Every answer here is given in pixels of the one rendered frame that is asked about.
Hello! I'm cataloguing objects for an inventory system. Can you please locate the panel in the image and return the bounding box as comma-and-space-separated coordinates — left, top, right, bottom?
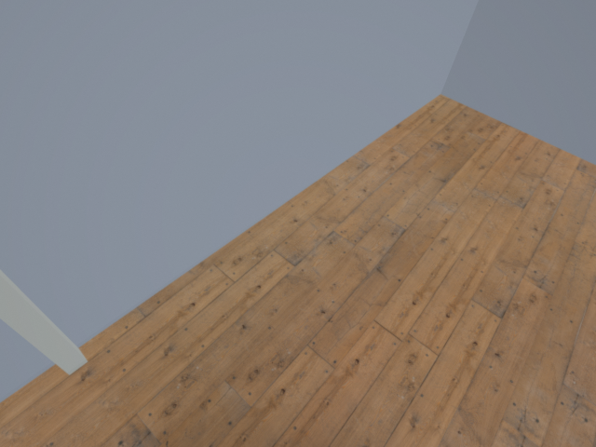
0, 270, 88, 375

